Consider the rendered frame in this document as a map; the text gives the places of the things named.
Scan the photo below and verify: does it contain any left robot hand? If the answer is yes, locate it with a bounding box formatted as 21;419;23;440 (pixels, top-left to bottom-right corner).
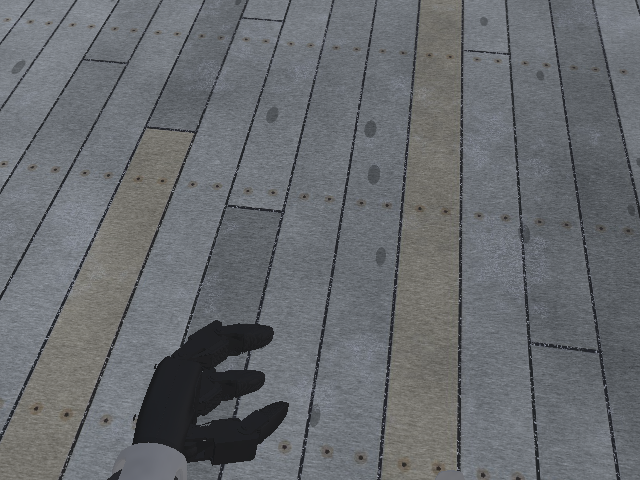
132;320;289;466

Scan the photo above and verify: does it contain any left robot forearm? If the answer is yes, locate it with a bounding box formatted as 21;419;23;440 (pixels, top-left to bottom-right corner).
107;442;187;480

